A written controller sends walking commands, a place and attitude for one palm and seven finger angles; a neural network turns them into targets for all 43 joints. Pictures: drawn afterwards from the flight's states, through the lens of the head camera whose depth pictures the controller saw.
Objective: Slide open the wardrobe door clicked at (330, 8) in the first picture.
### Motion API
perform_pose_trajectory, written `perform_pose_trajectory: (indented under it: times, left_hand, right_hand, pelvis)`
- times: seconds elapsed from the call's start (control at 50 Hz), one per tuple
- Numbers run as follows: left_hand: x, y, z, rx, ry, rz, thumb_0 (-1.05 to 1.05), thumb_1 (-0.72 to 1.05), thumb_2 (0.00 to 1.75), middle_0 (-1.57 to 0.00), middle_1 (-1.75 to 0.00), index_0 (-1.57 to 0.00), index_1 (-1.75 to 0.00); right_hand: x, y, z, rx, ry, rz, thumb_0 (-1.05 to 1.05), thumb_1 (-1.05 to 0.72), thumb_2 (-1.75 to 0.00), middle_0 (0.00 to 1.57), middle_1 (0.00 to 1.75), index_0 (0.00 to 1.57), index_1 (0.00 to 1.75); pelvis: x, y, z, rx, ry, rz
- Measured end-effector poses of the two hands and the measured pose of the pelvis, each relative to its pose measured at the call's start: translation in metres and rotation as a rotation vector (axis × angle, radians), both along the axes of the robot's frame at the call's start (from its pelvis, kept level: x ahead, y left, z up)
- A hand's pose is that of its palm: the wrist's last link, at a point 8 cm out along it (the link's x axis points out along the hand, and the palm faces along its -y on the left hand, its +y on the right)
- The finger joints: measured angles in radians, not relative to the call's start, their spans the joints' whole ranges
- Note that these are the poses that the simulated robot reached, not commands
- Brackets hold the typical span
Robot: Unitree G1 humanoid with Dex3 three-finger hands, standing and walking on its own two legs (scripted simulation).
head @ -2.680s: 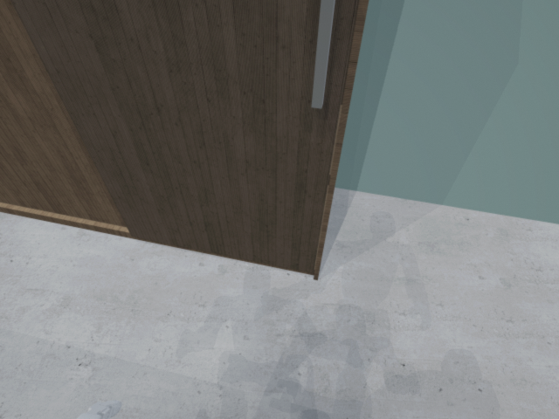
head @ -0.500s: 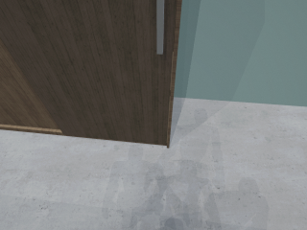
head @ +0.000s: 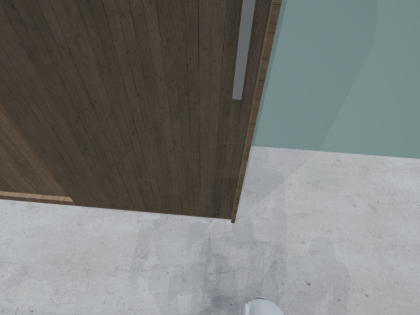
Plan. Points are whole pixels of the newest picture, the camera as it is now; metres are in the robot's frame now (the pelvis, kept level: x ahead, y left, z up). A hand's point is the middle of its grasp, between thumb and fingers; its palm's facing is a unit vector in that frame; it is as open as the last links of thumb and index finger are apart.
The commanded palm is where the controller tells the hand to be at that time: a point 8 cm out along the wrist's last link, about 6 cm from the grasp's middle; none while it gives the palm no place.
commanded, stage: take the last steps up to it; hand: right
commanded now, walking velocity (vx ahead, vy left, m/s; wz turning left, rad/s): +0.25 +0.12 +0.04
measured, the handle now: (244, 34) +0.65 -0.04 +0.23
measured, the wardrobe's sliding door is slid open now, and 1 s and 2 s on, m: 0.00 0.00 0.00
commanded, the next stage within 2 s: come to a stop and stand still in 0.20 s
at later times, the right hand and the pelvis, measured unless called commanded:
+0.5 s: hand (272, 280) +0.24 -0.14 -0.17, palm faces +0.00 +0.98 -0.19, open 7.3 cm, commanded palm none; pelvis +0.18 +0.04 +0.01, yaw +2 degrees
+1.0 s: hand (286, 288) +0.22 -0.17 -0.17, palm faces +0.04 +0.97 -0.25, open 7.4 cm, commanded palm none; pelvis +0.15 +0.03 -0.01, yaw +1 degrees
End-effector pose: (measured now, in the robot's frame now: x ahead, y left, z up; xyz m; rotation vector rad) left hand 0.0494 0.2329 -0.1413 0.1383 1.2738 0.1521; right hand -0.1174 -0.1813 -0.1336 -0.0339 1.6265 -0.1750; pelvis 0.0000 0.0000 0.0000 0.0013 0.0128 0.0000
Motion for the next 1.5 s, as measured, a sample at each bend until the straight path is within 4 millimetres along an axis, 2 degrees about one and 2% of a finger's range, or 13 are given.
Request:
perform_pose_trajectory:
  times: [0.12,0.18,0.24,0.32,0.42,0.52,0.62,0.8,0.98,1.06,1.2,1.34,1.5]
  left_hand:
    - [0.104,-0.022,-0.007,-0.020,-0.104,-0.052,0.01,0.91,0.90,-0.20,-0.30,-0.20,-0.30]
    - [0.135,-0.028,-0.006,-0.016,-0.162,-0.027,0.01,0.91,0.90,-0.20,-0.30,-0.20,-0.30]
    - [0.140,-0.023,0.004,-0.005,-0.164,0.034,0.00,0.92,0.90,-0.20,-0.30,-0.20,-0.30]
    - [0.143,0.008,0.022,0.073,-0.135,0.063,-0.03,0.97,0.90,-0.21,-0.30,-0.20,-0.30]
    - [0.138,0.030,0.026,0.089,-0.015,0.053,-0.02,0.95,0.90,-0.20,-0.30,-0.20,-0.30]
    - [0.137,0.045,0.012,0.041,0.071,0.093,0.00,0.93,0.90,-0.20,-0.30,-0.20,-0.30]
    - [0.142,0.068,-0.021,-0.013,0.132,0.126,0.00,0.92,0.90,-0.20,-0.30,-0.20,-0.30]
    - [0.168,0.088,-0.018,-0.001,0.114,0.057,0.01,0.91,0.90,-0.20,-0.30,-0.20,-0.30]
    - [0.181,0.062,0.006,0.057,-0.046,-0.011,0.01,0.91,0.90,-0.20,-0.30,-0.20,-0.30]
    - [0.152,0.034,0.017,0.097,-0.079,0.006,0.01,0.91,0.90,-0.20,-0.30,-0.20,-0.30]
    - [0.081,-0.015,0.034,0.101,0.059,0.043,0.01,0.91,0.90,-0.20,-0.30,-0.20,-0.30]
    - [0.038,-0.055,0.024,0.054,0.136,0.097,0.01,0.91,0.90,-0.20,-0.30,-0.20,-0.30]
    - [0.000,-0.085,0.003,-0.040,0.194,0.138,0.01,0.91,0.90,-0.20,-0.30,-0.20,-0.30]
  right_hand:
    - [0.029,0.014,-0.010,0.036,0.091,-0.034,0.01,-0.91,-0.90,0.20,0.30,0.20,0.30]
    - [0.063,0.007,-0.018,0.046,0.101,-0.013,0.01,-0.91,-0.90,0.20,0.30,0.20,0.30]
    - [0.120,-0.006,-0.022,0.030,0.029,0.035,0.01,-0.91,-0.90,0.20,0.30,0.20,0.30]
    - [0.212,-0.020,-0.019,0.000,-0.148,0.074,0.01,-0.91,-0.90,0.20,0.29,0.20,0.30]
    - [0.305,-0.018,-0.011,-0.037,-0.314,0.096,0.01,-0.92,-0.90,0.20,0.29,0.20,0.30]
    - [0.360,-0.004,-0.007,-0.080,-0.348,0.155,0.01,-0.93,-0.90,0.20,0.29,0.20,0.30]
    - [0.391,0.016,-0.011,-0.131,-0.364,0.198,0.01,-0.92,-0.90,0.20,0.29,0.20,0.30]
    - [0.391,0.020,0.009,-0.171,-0.410,0.163,0.01,-0.91,-0.90,0.20,0.30,0.20,0.30]
    - [0.339,-0.029,-0.003,-0.153,-0.407,0.129,0.01,-0.91,-0.90,0.21,0.30,0.20,0.30]
    - [0.311,-0.060,-0.023,-0.117,-0.366,0.106,0.01,-0.91,-0.90,0.20,0.30,0.20,0.30]
    - [0.265,-0.088,-0.016,-0.077,-0.272,0.086,0.01,-0.91,-0.90,0.20,0.29,0.20,0.30]
    - [0.230,-0.094,-0.013,-0.052,-0.164,0.118,0.01,-0.91,-0.90,0.20,0.29,0.20,0.30]
    - [0.229,-0.085,-0.008,-0.060,-0.199,0.149,0.01,-0.92,-0.90,0.20,0.29,0.20,0.30]
  pelvis:
    - [0.058,0.000,-0.014,0.013,-0.006,0.008]
    - [0.087,0.000,-0.019,0.011,-0.020,0.031]
    - [0.110,0.003,-0.011,0.002,-0.037,0.057]
    - [0.137,0.008,0.002,0.013,-0.037,0.054]
    - [0.166,0.023,0.009,0.018,-0.032,0.039]
    - [0.188,0.049,0.005,0.008,-0.040,0.039]
    - [0.204,0.074,-0.015,-0.017,-0.031,0.052]
    - [0.186,0.071,-0.004,-0.029,-0.016,0.014]
    - [0.151,0.036,-0.007,-0.017,-0.022,0.014]
    - [0.136,0.010,-0.012,0.001,-0.035,0.029]
    - [0.125,-0.019,0.010,0.034,-0.012,0.029]
    - [0.114,-0.041,0.012,0.014,-0.005,0.038]
    - [0.097,-0.051,0.008,-0.004,-0.013,0.051]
